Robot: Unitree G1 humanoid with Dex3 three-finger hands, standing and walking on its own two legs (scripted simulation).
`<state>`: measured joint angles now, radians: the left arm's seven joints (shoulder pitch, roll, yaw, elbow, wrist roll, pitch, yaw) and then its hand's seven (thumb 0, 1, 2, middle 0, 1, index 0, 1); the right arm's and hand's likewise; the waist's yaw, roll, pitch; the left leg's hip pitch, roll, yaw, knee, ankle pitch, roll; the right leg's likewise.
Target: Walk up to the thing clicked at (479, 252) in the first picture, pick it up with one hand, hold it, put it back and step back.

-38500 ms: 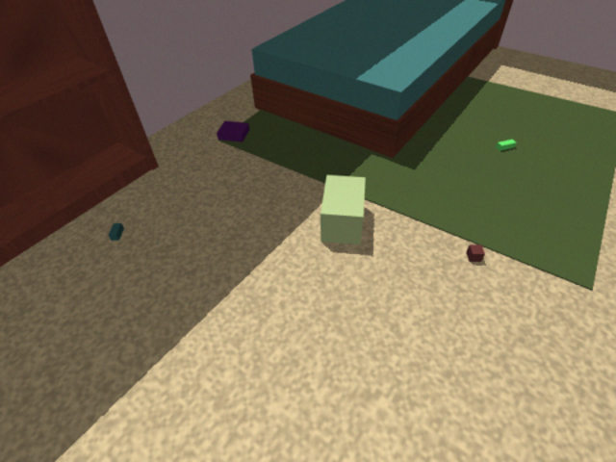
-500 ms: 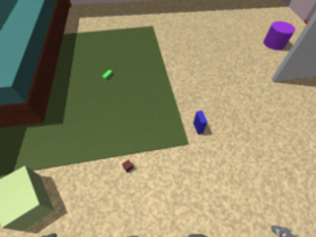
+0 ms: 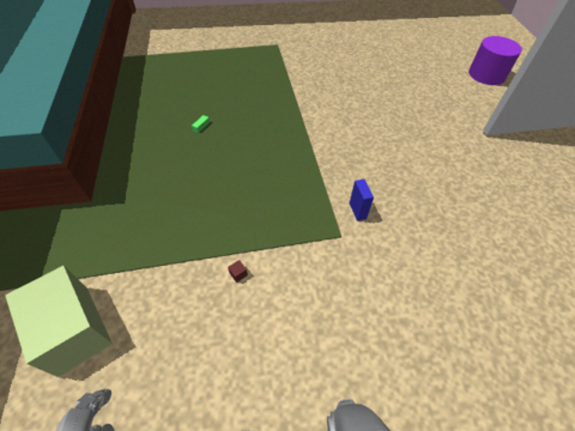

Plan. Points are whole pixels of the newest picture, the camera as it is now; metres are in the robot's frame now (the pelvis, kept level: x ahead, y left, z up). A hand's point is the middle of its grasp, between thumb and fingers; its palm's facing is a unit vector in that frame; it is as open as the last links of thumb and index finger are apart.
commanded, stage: step back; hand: left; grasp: from above
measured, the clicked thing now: (237, 271) +0.72 +0.21 -0.73
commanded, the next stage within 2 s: stand in 1.88 s
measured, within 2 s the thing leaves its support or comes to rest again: neither
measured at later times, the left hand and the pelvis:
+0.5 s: hand out of the picture -0.09 +0.23 -0.12, palm faces -0.06 -0.90 -0.43, open 7.4 cm; pelvis -0.16 -0.04 +0.01, yaw -4 degrees
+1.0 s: hand out of the picture -0.24 +0.21 -0.14, palm faces -0.01 -0.92 -0.40, open 7.4 cm; pelvis -0.31 -0.05 +0.00, yaw -2 degrees
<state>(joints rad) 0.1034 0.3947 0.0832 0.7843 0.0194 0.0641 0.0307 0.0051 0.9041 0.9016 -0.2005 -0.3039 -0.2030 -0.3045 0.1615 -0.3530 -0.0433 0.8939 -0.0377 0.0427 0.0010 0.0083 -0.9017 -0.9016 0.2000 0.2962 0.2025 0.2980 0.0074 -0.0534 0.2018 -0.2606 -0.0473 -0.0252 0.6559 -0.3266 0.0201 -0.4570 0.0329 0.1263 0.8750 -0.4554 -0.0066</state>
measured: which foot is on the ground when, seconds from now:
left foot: down 0.00-0.36, up 0.38-0.66, down 0.68-1.00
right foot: up 0.00-0.30, down 0.32-0.70, up 0.72-0.94, down 0.96-1.00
